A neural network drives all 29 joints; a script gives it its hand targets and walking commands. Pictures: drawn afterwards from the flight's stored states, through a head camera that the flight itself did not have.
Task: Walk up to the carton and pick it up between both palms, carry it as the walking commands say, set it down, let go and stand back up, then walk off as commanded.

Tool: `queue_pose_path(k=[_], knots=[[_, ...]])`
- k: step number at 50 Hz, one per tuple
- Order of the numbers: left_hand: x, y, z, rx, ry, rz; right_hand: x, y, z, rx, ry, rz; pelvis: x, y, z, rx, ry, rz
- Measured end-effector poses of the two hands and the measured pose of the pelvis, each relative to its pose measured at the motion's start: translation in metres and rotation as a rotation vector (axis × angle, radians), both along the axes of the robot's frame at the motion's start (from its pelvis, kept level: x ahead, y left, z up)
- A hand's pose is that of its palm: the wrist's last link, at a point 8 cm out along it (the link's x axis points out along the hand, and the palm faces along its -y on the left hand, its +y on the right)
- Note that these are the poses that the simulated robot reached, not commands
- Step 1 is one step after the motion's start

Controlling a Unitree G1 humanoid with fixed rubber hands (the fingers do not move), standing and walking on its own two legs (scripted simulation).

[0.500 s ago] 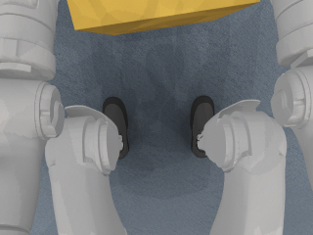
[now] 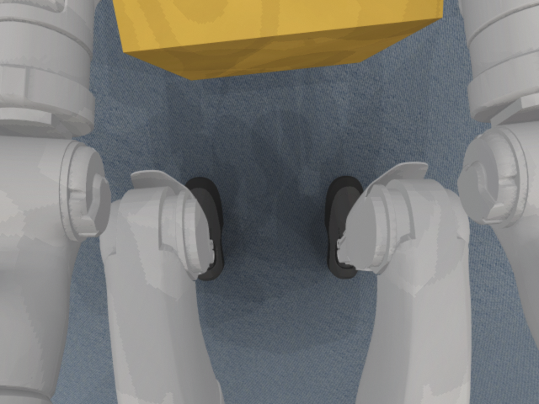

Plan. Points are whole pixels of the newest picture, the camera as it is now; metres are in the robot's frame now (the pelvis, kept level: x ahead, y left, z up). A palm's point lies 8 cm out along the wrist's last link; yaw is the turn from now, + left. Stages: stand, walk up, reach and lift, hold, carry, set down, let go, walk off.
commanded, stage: reach and lift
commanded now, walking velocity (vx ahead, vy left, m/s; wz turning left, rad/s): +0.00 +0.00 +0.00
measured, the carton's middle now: out of the picture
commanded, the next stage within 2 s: none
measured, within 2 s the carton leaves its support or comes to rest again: neither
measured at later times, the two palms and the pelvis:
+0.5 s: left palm out of the picture +0.55 +0.19 -0.06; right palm out of the picture +0.57 -0.15 -0.05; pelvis -0.01 +0.00 +0.03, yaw +1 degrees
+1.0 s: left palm out of the picture +0.53 +0.20 +0.01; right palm out of the picture +0.55 -0.15 +0.02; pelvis -0.01 +0.00 +0.08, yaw +2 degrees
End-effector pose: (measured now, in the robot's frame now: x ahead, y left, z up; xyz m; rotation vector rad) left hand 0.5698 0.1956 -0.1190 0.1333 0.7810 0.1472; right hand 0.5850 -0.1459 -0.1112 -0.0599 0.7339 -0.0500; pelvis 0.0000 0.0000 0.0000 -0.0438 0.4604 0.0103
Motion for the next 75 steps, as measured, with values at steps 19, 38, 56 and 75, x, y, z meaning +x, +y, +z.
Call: queue_pose_path(k=[19, 38, 56, 75], knots=[[-0.010, -0.001, 0.047, -0.035, -0.034, 0.023, -0.011, -0.001, 0.051, 0.022, -0.030, -0.029, -0.006, 0.001, 0.024, -0.004, -0.054, 0.010], [-0.029, 0.002, 0.094, -0.051, -0.044, 0.043, -0.026, 0.003, 0.101, 0.024, -0.039, -0.027, -0.011, 0.002, 0.058, -0.006, -0.101, 0.023], [-0.044, -0.002, 0.148, -0.051, -0.050, 0.033, -0.046, -0.002, 0.152, 0.026, -0.044, -0.037, -0.017, 0.002, 0.097, -0.005, -0.152, 0.039], [-0.065, -0.003, 0.205, -0.050, -0.055, 0.035, -0.066, -0.003, 0.209, 0.024, -0.049, -0.031, -0.026, 0.001, 0.136, 0.001, -0.220, 0.047]])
